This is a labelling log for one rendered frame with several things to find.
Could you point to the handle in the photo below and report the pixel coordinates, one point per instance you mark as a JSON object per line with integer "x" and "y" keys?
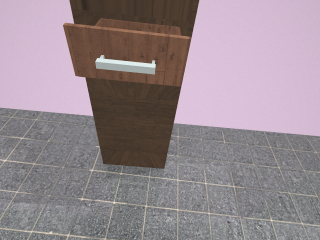
{"x": 125, "y": 66}

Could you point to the cabinet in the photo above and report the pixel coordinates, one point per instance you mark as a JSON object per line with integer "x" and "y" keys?
{"x": 133, "y": 120}

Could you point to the drawer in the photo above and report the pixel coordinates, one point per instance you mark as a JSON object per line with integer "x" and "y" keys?
{"x": 128, "y": 41}

